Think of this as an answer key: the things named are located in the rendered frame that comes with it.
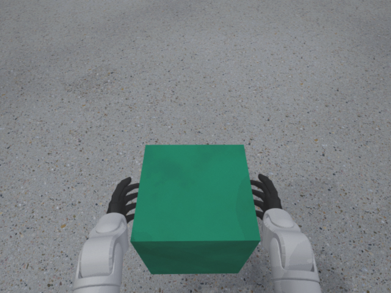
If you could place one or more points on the right robot forearm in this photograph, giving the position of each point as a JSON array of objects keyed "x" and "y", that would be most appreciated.
[{"x": 293, "y": 265}]

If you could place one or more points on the left robot forearm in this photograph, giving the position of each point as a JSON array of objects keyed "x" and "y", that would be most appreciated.
[{"x": 100, "y": 261}]

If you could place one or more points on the carton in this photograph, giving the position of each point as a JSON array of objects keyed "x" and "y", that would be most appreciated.
[{"x": 195, "y": 210}]

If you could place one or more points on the right robot hand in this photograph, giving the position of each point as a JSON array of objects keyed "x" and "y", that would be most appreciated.
[{"x": 269, "y": 195}]

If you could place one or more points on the left robot hand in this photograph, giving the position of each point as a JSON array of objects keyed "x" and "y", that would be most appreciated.
[{"x": 119, "y": 199}]

